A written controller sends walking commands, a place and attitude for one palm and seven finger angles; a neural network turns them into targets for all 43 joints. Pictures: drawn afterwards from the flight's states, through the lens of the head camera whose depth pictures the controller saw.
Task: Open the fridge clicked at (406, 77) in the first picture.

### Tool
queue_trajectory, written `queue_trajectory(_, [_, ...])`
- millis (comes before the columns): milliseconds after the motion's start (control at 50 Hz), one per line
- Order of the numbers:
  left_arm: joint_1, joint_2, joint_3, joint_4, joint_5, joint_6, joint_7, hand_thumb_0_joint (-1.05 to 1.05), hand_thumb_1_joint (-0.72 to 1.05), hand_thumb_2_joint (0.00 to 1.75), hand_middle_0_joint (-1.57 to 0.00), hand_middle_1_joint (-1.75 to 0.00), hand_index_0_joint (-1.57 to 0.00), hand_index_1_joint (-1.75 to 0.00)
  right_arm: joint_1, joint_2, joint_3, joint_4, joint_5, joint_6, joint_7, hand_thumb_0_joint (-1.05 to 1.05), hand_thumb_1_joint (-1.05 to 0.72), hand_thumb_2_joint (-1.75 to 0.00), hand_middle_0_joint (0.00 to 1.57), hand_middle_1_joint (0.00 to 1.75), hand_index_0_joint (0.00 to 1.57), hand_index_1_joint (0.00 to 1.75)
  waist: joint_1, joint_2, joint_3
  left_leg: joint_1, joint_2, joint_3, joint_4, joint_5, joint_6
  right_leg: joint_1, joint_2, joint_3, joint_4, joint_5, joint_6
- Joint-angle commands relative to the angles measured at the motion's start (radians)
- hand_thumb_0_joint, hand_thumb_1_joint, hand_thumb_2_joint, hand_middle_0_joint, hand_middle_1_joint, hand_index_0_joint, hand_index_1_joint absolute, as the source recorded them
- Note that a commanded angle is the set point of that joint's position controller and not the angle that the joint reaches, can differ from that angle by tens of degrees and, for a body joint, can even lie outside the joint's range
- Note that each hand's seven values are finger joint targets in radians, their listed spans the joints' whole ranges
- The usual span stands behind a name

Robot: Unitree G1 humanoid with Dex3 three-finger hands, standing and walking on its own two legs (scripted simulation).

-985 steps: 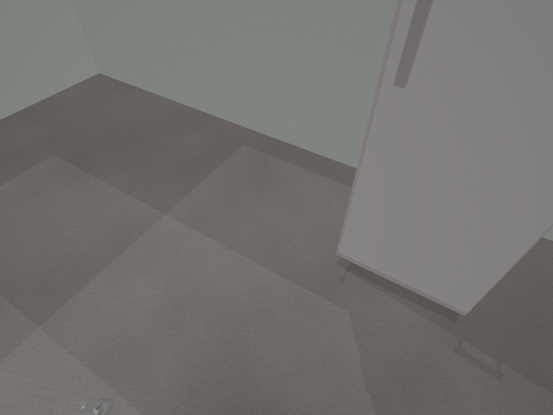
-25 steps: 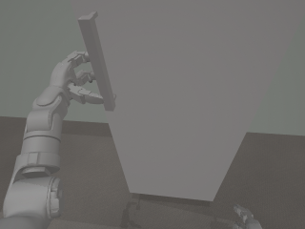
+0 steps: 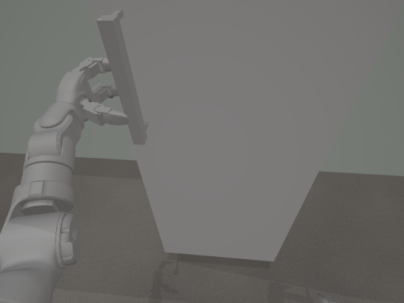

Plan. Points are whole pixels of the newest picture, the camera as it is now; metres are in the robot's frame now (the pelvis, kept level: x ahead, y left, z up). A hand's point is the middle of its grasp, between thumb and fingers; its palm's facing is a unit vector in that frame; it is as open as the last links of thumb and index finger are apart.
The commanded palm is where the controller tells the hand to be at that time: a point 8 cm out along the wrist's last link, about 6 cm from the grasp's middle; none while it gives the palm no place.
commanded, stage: slide the fingers in behind the handle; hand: left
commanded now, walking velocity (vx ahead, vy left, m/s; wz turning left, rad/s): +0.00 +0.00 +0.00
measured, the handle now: (130, 85) +0.47 +0.16 +0.23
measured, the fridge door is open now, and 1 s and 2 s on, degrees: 0 0 0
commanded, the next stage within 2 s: grip the handle and tug to test in 1.88 s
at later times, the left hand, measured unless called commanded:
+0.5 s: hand (108, 102) +0.41 +0.19 +0.23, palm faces -0.03 -1.00 +0.00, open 14.0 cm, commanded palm +0.39 +0.23 +0.22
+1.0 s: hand (124, 98) +0.41 +0.16 +0.23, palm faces -0.03 -1.00 +0.00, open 14.0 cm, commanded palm +0.39 +0.21 +0.22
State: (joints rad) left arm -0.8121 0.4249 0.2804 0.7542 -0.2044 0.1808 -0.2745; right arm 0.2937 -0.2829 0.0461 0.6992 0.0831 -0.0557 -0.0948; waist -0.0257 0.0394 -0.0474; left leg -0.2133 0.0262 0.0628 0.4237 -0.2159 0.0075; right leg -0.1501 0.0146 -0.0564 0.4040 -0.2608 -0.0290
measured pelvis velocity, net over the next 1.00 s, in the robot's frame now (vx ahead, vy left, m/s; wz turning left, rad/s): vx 0.00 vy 0.00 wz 0.00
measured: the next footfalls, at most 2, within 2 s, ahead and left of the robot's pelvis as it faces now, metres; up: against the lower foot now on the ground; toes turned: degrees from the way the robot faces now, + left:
none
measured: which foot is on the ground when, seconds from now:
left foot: down 0.00-1.00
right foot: down 0.00-1.00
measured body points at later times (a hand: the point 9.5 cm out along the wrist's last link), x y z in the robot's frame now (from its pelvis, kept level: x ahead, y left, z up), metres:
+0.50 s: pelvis +0.00 +0.01 +0.00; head -0.02 +0.00 +0.45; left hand +0.40 +0.24 +0.23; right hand +0.13 -0.23 -0.10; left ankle +0.00 +0.12 -0.74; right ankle -0.03 -0.10 -0.74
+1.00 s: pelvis +0.00 +0.00 +0.00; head -0.02 -0.01 +0.45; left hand +0.41 +0.21 +0.23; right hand +0.13 -0.24 -0.11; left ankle +0.00 +0.12 -0.74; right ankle -0.03 -0.10 -0.74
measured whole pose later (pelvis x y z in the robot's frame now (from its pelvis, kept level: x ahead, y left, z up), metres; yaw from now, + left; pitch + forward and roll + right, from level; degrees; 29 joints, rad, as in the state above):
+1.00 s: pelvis +0.00 +0.00 +0.00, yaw +0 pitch -1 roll +0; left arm -0.75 0.31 0.23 0.57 -0.19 0.25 -0.16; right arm 0.25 -0.25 0.06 0.68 0.07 -0.03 -0.08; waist 0.00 0.05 -0.05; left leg -0.18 0.02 0.07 0.40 -0.20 0.01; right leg -0.12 0.01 -0.05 0.38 -0.25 -0.03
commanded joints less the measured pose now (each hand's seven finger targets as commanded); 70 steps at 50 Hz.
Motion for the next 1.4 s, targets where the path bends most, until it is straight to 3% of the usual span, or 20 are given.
queue_trajectory(0, [-0.538, 0.266, 0.056, -0.224, -0.003, -0.088, 0.016, 0.00, -0.50, 0.30, -0.30, -1.20, -0.30, -1.20, -0.066, -0.128, -0.047, -0.139, 0.001, -0.055, -0.009, 0.00, -0.90, -0.90, 0.20, 0.30, 0.20, 0.30, -0.006, -0.029, -0.266, 0.167, -0.016, -0.047, -0.015, 0.220, 0.056, -0.002, -0.013, 0.051, -0.047, 0.342, 0.008])
queue_trajectory(40, [-0.564, 0.224, 0.022, -0.225, 0.000, -0.089, 0.018, 0.00, -0.50, 0.30, -0.30, -1.20, -0.30, -1.20, -0.059, -0.124, -0.045, -0.136, 0.000, -0.058, -0.007, 0.00, -0.90, -0.90, 0.20, 0.30, 0.20, 0.30, -0.014, 0.012, -0.268, 0.185, -0.015, -0.049, -0.013, 0.226, 0.050, -0.027, -0.009, 0.047, -0.045, 0.330, 0.004])
queue_trajectory(120, [-0.528, 0.251, 0.057, -0.201, -0.006, -0.091, 0.020, 0.00, -0.50, 0.30, -0.30, -1.20, -0.30, -1.20, -0.049, -0.133, -0.049, -0.130, -0.002, -0.063, -0.003, 0.00, -0.90, -0.90, 0.20, 0.30, 0.20, 0.30, -0.005, -0.041, -0.257, 0.172, -0.011, -0.055, -0.017, 0.219, 0.051, -0.026, -0.003, 0.043, -0.047, 0.318, 0.003])
queue_trajectory(240, [-0.501, 0.180, 0.017, -0.311, -0.011, -0.096, 0.025, 0.00, -0.50, 0.30, -0.30, -1.20, -0.30, -1.20, -0.073, -0.122, -0.046, -0.148, -0.003, -0.073, 0.009, 0.00, -0.90, -0.90, 0.20, 0.30, 0.20, 0.30, 0.008, 0.017, -0.290, 0.223, -0.005, -0.064, -0.020, 0.263, 0.040, -0.025, 0.001, 0.033, -0.037, 0.321, -0.005])
queue_trajectory(300, [-0.413, 0.233, 0.079, -0.331, -0.016, -0.081, 0.031, 0.00, -0.50, 0.30, -0.30, -1.20, -0.30, -1.20, -0.083, -0.125, -0.047, -0.160, -0.005, -0.067, 0.013, 0.00, -0.90, -0.90, 0.20, 0.30, 0.20, 0.30, 0.033, -0.037, -0.293, 0.201, -0.005, -0.057, -0.023, 0.291, 0.044, 0.018, 0.000, 0.036, -0.035, 0.362, -0.003])
queue_trajectory(320, [-0.390, 0.208, 0.068, -0.323, -0.018, -0.067, 0.029, 0.00, -0.50, 0.30, -0.30, -1.20, -0.30, -1.20, -0.093, -0.121, -0.044, -0.164, -0.004, -0.064, 0.015, 0.00, -0.90, -0.90, 0.20, 0.30, 0.20, 0.30, 0.035, -0.061, -0.273, 0.186, -0.007, -0.052, -0.026, 0.275, 0.046, 0.019, 0.000, 0.036, -0.036, 0.360, -0.001])
queue_trajectory(360, [-0.398, 0.167, 0.035, -0.317, -0.018, -0.042, 0.031, 0.00, -0.50, 0.30, -0.30, -1.20, -0.30, -1.20, -0.102, -0.117, -0.042, -0.163, -0.002, -0.058, 0.014, 0.00, -0.90, -0.90, 0.20, 0.30, 0.20, 0.30, 0.025, -0.073, -0.221, 0.161, -0.006, -0.049, -0.034, 0.234, 0.046, -0.005, 0.000, 0.033, -0.044, 0.326, 0.002])
queue_trajectory(460, [-0.458, 0.140, -0.003, -0.435, -0.005, -0.020, 0.054, 0.00, -0.50, 0.30, -0.30, -1.20, -0.30, -1.20, -0.130, -0.108, -0.039, -0.174, -0.001, -0.049, 0.011, 0.00, -0.90, -0.90, 0.20, 0.30, 0.20, 0.30, 0.013, 0.009, -0.237, 0.211, -0.004, -0.058, -0.033, 0.231, 0.039, -0.031, 0.000, 0.036, -0.054, 0.286, -0.003])
queue_trajectory(580, [-0.506, 0.093, -0.040, -0.479, -0.014, -0.017, 0.073, 0.00, -0.50, 0.30, -0.30, -1.20, -0.30, -1.20, -0.138, -0.105, -0.038, -0.162, -0.008, -0.058, 0.002, 0.00, -0.90, -0.90, 0.20, 0.30, 0.20, 0.30, 0.001, 0.001, -0.286, 0.272, -0.002, -0.074, -0.035, 0.235, 0.034, -0.041, 0.003, 0.030, -0.061, 0.264, -0.003])
queue_trajectory(660, [-0.477, 0.056, -0.055, -0.394, -0.014, 0.015, 0.086, 0.00, -0.50, 0.30, -0.30, -1.20, -0.30, -1.20, -0.146, -0.099, -0.030, -0.144, -0.009, -0.046, 0.005, 0.00, -0.90, -0.90, 0.20, 0.30, 0.20, 0.30, 0.003, -0.039, -0.242, 0.221, -0.007, -0.069, -0.042, 0.216, 0.032, -0.035, 0.001, 0.028, -0.062, 0.269, -0.002])
queue_trajectory(720, [-0.470, 0.082, -0.031, -0.418, -0.005, 0.017, 0.096, 0.00, -0.50, 0.30, -0.30, -1.20, -0.30, -1.20, -0.154, -0.098, -0.033, -0.154, -0.010, -0.041, 0.008, 0.00, -0.90, -0.90, 0.20, 0.30, 0.20, 0.30, 0.018, -0.018, -0.263, 0.221, -0.010, -0.066, -0.039, 0.237, 0.033, -0.013, -0.003, 0.032, -0.059, 0.293, -0.004])
queue_trajectory(800, [-0.445, 0.117, 0.003, -0.370, -0.003, 0.018, 0.109, 0.00, -0.50, 0.30, -0.30, -1.20, -0.30, -1.20, -0.155, -0.099, -0.031, -0.152, -0.013, -0.025, 0.007, 0.00, -0.90, -0.90, 0.20, 0.30, 0.20, 0.30, 0.024, -0.065, -0.233, 0.177, -0.012, -0.057, -0.049, 0.205, 0.040, 0.007, -0.005, 0.037, -0.069, 0.284, 0.001])
queue_trajectory(820, [-0.456, 0.090, -0.019, -0.368, -0.003, 0.020, 0.108, 0.00, -0.50, 0.30, -0.30, -1.20, -0.30, -1.20, -0.160, -0.095, -0.028, -0.155, -0.012, -0.024, 0.006, 0.00, -0.90, -0.90, 0.20, 0.30, 0.20, 0.30, 0.020, -0.066, -0.221, 0.173, -0.014, -0.053, -0.045, 0.207, 0.043, 0.005, -0.006, 0.040, -0.068, 0.295, 0.002])
queue_trajectory(920, [-0.447, 0.119, 0.008, -0.436, 0.002, -0.007, 0.113, 0.00, -0.50, 0.30, -0.30, -1.20, -0.30, -1.20, -0.158, -0.092, -0.033, -0.170, -0.016, -0.022, 0.010, 0.00, -0.90, -0.90, 0.20, 0.30, 0.20, 0.30, 0.033, -0.037, -0.291, 0.197, -0.017, -0.046, -0.037, 0.263, 0.044, 0.055, -0.008, 0.045, -0.056, 0.361, 0.000])
queue_trajectory(980, [-0.436, 0.065, -0.038, -0.412, -0.002, -0.003, 0.101, 0.00, -0.50, 0.30, -0.30, -1.20, -0.30, -1.20, -0.154, -0.091, -0.037, -0.167, -0.013, -0.020, 0.009, 0.00, -0.90, -0.90, 0.20, 0.30, 0.20, 0.30, 0.019, -0.063, -0.260, 0.192, -0.014, -0.040, -0.035, 0.253, 0.047, 0.041, -0.007, 0.041, -0.059, 0.362, 0.005])
queue_trajectory(1060, [-0.467, 0.101, -0.013, -0.359, -0.007, 0.019, 0.098, 0.00, -0.50, 0.30, -0.30, -1.20, -0.30, -1.20, -0.149, -0.099, -0.036, -0.151, -0.011, -0.021, 0.000, 0.00, -0.90, -0.90, 0.20, 0.30, 0.20, 0.30, 0.012, -0.081, -0.212, 0.158, -0.019, -0.041, -0.039, 0.178, 0.052, 0.000, -0.006, 0.049, -0.078, 0.295, 0.011])
queue_trajectory(1100, [-0.475, 0.125, -0.002, -0.365, -0.004, 0.015, 0.099, 0.00, -0.50, 0.30, -0.30, -1.20, -0.30, -1.20, -0.149, -0.101, -0.037, -0.151, -0.012, -0.020, -0.001, 0.00, -0.90, -0.90, 0.20, 0.30, 0.20, 0.30, 0.015, -0.051, -0.227, 0.160, -0.021, -0.038, -0.040, 0.183, 0.053, 0.012, -0.011, 0.055, -0.079, 0.299, 0.012])
queue_trajectory(1200, [-0.520, 0.069, -0.052, -0.403, -0.006, -0.022, 0.100, 0.00, -0.50, 0.30, -0.30, -1.20, -0.30, -1.20, -0.141, -0.094, -0.039, -0.152, -0.011, -0.032, 0.001, 0.00, -0.90, -0.90, 0.20, 0.30, 0.20, 0.30, 0.002, -0.014, -0.270, 0.193, -0.020, -0.042, -0.026, 0.227, 0.052, 0.017, -0.007, 0.051, -0.062, 0.341, 0.007])
queue_trajectory(1280, [-0.496, 0.073, -0.040, -0.348, -0.010, -0.021, 0.100, 0.00, -0.50, 0.30, -0.30, -1.20, -0.30, -1.20, -0.122, -0.102, -0.045, -0.142, -0.014, -0.035, 0.001, 0.00, -0.90, -0.90, 0.20, 0.30, 0.20, 0.30, 0.001, -0.077, -0.272, 0.187, -0.020, -0.041, -0.025, 0.229, 0.054, 0.020, -0.005, 0.045, -0.060, 0.350, 0.012])
queue_trajectory(1380, [-0.496, 0.059, -0.050, -0.374, -0.012, -0.022, 0.096, 0.00, -0.50, 0.30, -0.30, -1.20, -0.30, -1.20, -0.129, -0.099, -0.045, -0.140, -0.013, -0.040, 0.006, 0.00, -0.90, -0.90, 0.20, 0.30, 0.20, 0.30, 0.006, -0.059, -0.280, 0.194, -0.022, -0.039, -0.017, 0.255, 0.053, 0.024, -0.006, 0.044, -0.051, 0.381, 0.010])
